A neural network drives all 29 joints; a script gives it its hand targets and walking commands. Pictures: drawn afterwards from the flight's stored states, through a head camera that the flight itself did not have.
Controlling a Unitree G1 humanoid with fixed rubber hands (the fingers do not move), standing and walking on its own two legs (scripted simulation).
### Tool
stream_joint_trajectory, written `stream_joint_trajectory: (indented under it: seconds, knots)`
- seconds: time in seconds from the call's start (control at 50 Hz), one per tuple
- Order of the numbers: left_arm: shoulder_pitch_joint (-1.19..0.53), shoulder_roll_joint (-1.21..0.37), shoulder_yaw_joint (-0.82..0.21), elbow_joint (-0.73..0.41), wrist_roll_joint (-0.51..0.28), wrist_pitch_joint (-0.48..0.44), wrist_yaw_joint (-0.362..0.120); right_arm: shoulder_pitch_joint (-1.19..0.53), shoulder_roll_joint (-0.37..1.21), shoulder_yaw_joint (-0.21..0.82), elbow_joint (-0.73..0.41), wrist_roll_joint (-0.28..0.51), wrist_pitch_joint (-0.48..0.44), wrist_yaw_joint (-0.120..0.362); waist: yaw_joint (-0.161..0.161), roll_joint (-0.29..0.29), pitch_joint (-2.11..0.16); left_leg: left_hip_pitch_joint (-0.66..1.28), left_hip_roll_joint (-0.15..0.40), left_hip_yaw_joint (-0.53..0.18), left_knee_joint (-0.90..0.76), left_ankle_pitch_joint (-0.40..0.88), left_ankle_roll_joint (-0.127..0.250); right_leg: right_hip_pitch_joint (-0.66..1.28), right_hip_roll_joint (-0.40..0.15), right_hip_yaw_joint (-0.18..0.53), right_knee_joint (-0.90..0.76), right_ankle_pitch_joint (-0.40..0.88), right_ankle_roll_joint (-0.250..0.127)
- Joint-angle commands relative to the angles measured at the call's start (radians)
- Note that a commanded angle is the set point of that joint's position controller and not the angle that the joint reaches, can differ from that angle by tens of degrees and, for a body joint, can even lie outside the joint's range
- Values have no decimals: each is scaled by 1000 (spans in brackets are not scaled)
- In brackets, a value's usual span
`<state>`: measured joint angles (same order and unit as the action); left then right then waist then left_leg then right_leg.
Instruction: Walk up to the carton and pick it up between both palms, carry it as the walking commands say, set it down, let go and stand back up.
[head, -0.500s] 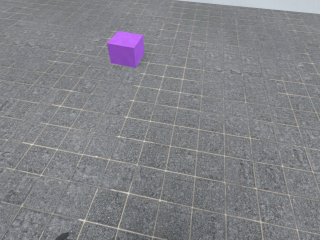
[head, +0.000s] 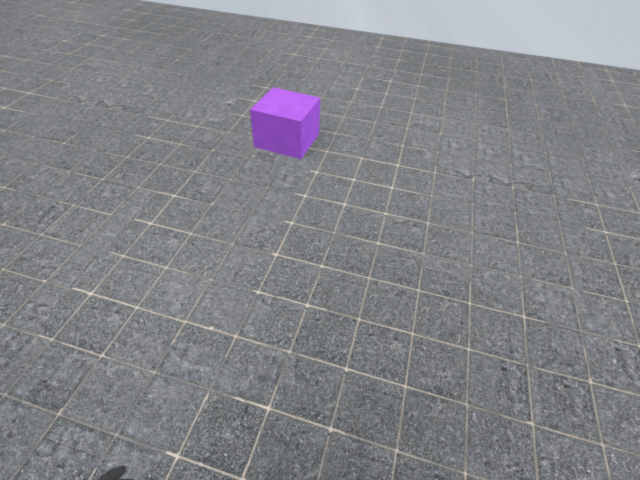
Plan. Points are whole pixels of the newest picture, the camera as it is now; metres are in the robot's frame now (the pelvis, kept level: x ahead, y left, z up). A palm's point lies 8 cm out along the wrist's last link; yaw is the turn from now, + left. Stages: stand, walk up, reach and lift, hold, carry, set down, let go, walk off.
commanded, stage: walk up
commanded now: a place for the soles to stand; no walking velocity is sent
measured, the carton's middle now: (286, 122) +1.97 +0.20 -0.66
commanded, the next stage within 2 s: none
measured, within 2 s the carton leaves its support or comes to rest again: neither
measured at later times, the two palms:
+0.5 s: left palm (59, 403) +0.24 +0.38 -0.09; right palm (509, 455) +0.19 -0.26 -0.12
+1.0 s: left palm (111, 346) +0.35 +0.37 -0.14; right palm (432, 209) +0.65 -0.23 -0.08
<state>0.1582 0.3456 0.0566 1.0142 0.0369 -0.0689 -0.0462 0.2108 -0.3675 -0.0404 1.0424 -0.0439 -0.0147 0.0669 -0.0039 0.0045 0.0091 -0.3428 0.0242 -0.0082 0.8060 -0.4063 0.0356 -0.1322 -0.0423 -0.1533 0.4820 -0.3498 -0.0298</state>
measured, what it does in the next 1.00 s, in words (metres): walks ahead: left foot, then right foot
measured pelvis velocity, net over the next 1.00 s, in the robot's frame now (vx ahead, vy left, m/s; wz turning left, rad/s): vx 0.44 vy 0.06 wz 0.16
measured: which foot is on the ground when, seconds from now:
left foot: up 0.00-0.14, down 0.16-0.62, up 0.64-0.96, down 0.98-1.00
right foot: down 0.00-0.16, up 0.18-0.58, down 0.60-1.00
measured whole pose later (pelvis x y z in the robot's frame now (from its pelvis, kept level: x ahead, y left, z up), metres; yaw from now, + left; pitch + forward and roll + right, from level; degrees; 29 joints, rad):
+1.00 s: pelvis +0.44 +0.06 -0.03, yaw +9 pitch +0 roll +0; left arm 0.40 0.42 0.05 0.97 -0.01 -0.08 -0.05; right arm 0.10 -0.45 -0.07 0.87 -0.02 -0.10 0.08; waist 0.08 -0.04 0.04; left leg -0.49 0.03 0.08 0.59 -0.09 0.07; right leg -0.13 -0.10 -0.19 0.76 -0.50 -0.01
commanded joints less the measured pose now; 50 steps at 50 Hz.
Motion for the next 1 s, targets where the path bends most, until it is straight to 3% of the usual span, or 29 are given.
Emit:
stream_joint_trajectory:
  seconds: [0.0,0.04,0.06,0.08,0.1,0.12,0.14,0.16,0.2,0.22,0.3,0.4,0.46,0.5,0.52,0.54,0.56,0.58,0.62,0.68,0.72,0.78,0.84,0.88,0.9,0.92,0.94,0.96,0.98]
  knots:
    - [-49,371,88,-122,7,-37,-4,-138,-221,-78,-145,16,-52,46,22,-199,117,-187,92,18,-76,-22,-23,-33,-347,280,-355,-374,-176]
    - [-135,366,82,-142,1,-28,-13,5,-203,-89,-104,20,-42,50,-52,-213,97,66,53,102,-136,45,-29,-212,-294,163,-300,-377,-142]
    - [-162,346,76,-144,1,-20,-17,98,-207,-100,-69,18,-39,45,-98,-160,78,226,14,145,-172,83,-35,-323,-244,91,-192,-393,-120]
    - [-152,296,63,-146,2,-12,-17,205,-226,-116,-27,10,-41,30,-139,-6,49,387,-45,158,-200,61,-33,-438,-172,18,29,-379,-96]
    - [-143,209,36,-160,-4,-10,-19,352,-307,-138,8,-6,-43,6,-211,331,22,531,63,-129,-403,-208,48,-638,-37,-67,440,-340,-55]
    - [-170,171,24,-196,-15,-8,-14,321,-379,-138,-42,-14,-57,-11,-194,480,35,441,261,-625,-660,-565,121,-797,57,92,706,-293,-23]
    - [-174,259,44,-173,-18,-5,-11,143,-371,-126,-120,10,-66,-17,-129,263,92,293,310,-671,-692,-604,171,-755,-14,208,744,-178,-19]
    - [-117,307,52,-148,-23,-7,-20,90,-386,-124,-148,27,-72,-21,-83,196,101,247,316,-591,-661,-588,183,-710,-75,207,727,-108,-24]
    - [-30,330,49,-121,-32,-8,-31,73,-367,-121,-150,33,-89,-26,-40,118,17,264,294,-515,-612,-411,189,-637,-96,205,648,-23,-22]
    - [23,333,54,-95,-31,-4,-35,41,-370,-119,-162,37,-90,-24,-13,131,1,188,293,-463,-619,-396,195,-572,-102,192,612,-24,-12]
    - [23,338,72,-77,-24,5,-50,16,-367,-107,-191,37,-92,-12,0,145,75,-17,312,-353,-677,-387,209,-425,-101,170,421,1,25]
    - [30,292,80,-79,-25,8,-71,2,-360,-109,-183,23,-107,-7,39,74,101,-67,234,-172,-660,-234,168,-291,-69,83,297,169,36]
    - [3,272,85,-100,-29,4,-73,-6,-355,-108,-182,27,-106,-7,40,44,103,-52,223,-127,-613,-217,165,-218,-50,36,206,151,32]
    - [37,272,94,-97,-28,-7,-61,7,-329,-97,-179,30,-98,-6,68,-32,95,-84,194,-77,-469,-219,148,-102,-11,11,112,96,13]
    - [126,303,110,-81,-19,-20,-45,22,-290,-80,-184,34,-97,-7,113,-147,51,-194,138,-5,-256,-139,121,76,-26,78,45,-24,-29]
    - [257,395,136,-60,-9,-35,-25,43,-213,-56,-198,36,-101,-8,157,-414,-15,-384,-5,125,180,-27,59,260,-235,455,-166,-441,-106]
    - [256,447,129,-102,-20,-50,-10,45,-218,-50,-207,35,-98,-19,135,-356,4,-492,-78,9,361,-79,30,233,-380,763,-329,-596,-190]
    - [180,424,116,-139,-26,-58,-9,14,-273,-68,-195,28,-95,-23,95,-176,75,-490,-30,-71,424,-5,26,146,-386,739,-356,-589,-202]
    - [166,370,102,-134,-35,-63,1,-32,-291,-74,-188,26,-102,-9,77,-87,57,-432,30,-74,363,109,26,103,-324,578,-305,-272,-171]
    - [162,374,95,-145,-36,-72,8,-41,-271,-67,-188,45,-91,10,62,-147,68,-362,78,-74,239,89,-7,24,-334,405,-301,-133,-186]
    - [154,376,94,-157,-34,-71,11,-76,-263,-62,-197,39,-87,19,67,-147,79,-355,78,-42,124,66,-36,36,-343,326,-310,-1,-213]
    - [139,377,82,-165,-30,-69,7,-154,-221,-54,-220,37,-85,34,64,-159,76,-218,52,43,-84,132,-35,-27,-274,184,-278,110,-195]
    - [107,368,74,-166,-39,-60,0,-85,-221,-69,-199,41,-88,30,4,-121,33,25,-24,169,-207,276,-5,-123,-235,88,-147,275,-138]
    - [104,322,50,-175,-49,-55,3,75,-241,-91,-145,26,-83,8,-75,-13,-86,307,-70,191,-236,294,37,-205,-176,-8,110,497,-107]
    - [113,274,31,-191,-53,-54,5,217,-295,-114,-112,14,-84,-7,-143,144,-200,550,7,17,-254,211,111,-361,-112,-27,412,479,-74]
    - [138,220,14,-215,-58,-56,7,299,-385,-142,-129,3,-87,-23,-176,344,-285,737,256,-418,-362,51,221,-627,0,2,699,107,-21]
    - [146,300,34,-203,-47,-52,14,242,-398,-142,-181,27,-89,-34,-150,256,-287,700,385,-627,-463,-15,285,-680,24,155,784,-166,-25]
    - [125,357,40,-182,-41,-42,17,157,-368,-133,-214,38,-90,-40,-124,131,-201,613,383,-543,-446,-40,283,-692,-42,207,811,-137,-32]
    - [95,331,29,-187,-36,-44,12,142,-339,-119,-216,43,-98,-46,-114,88,-109,529,357,-474,-454,38,250,-719,-64,210,760,-62,-41]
